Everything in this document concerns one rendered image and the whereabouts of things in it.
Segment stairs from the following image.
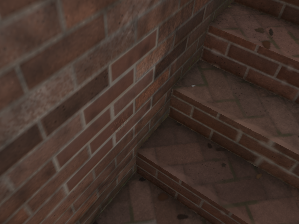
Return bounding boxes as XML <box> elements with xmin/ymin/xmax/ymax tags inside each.
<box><xmin>135</xmin><ymin>0</ymin><xmax>299</xmax><ymax>224</ymax></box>

